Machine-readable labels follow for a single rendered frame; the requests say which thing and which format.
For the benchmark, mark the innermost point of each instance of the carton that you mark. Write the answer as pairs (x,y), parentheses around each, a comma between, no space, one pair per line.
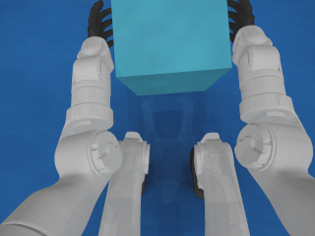
(170,46)

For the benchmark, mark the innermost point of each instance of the robot left thigh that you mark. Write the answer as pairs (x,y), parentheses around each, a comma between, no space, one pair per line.
(121,214)

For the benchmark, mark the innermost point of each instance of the left robot forearm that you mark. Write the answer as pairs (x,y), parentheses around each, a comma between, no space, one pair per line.
(90,90)

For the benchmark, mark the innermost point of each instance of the right robot forearm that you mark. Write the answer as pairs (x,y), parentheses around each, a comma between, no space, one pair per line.
(261,80)

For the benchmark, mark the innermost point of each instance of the left robot hand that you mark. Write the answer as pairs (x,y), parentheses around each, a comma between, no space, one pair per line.
(96,26)

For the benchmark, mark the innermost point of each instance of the right robot upper arm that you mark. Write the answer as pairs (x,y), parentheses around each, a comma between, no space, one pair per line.
(278,157)

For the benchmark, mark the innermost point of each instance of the right robot hand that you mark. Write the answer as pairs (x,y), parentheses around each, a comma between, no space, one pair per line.
(243,16)

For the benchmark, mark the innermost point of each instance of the robot left shin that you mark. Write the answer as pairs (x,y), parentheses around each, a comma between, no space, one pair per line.
(133,135)

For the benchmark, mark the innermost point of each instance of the left robot upper arm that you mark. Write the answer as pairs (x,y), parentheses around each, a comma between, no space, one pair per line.
(85,162)

